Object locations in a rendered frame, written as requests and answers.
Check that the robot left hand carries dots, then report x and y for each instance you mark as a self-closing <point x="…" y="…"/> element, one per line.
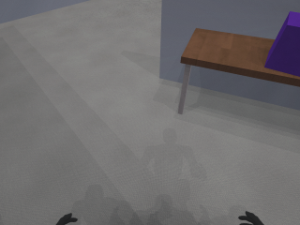
<point x="66" y="219"/>

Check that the robot right hand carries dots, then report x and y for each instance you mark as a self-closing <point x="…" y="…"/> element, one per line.
<point x="250" y="217"/>

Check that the carton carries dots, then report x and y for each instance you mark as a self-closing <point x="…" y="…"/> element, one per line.
<point x="284" y="55"/>

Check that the table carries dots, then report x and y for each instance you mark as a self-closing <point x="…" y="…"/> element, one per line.
<point x="232" y="53"/>

